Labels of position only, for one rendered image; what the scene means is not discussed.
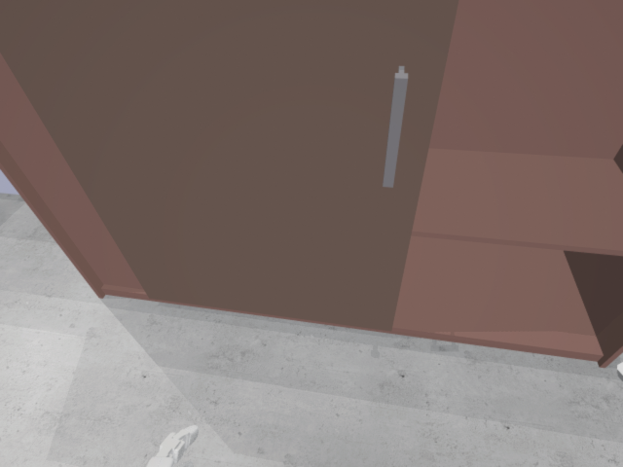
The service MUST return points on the handle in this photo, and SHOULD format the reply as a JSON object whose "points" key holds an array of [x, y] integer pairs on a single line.
{"points": [[395, 124]]}

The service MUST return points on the wardrobe door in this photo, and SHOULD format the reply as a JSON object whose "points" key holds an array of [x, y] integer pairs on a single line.
{"points": [[29, 143], [235, 149]]}

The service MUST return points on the left robot hand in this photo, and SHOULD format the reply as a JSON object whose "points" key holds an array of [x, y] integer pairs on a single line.
{"points": [[172, 448]]}

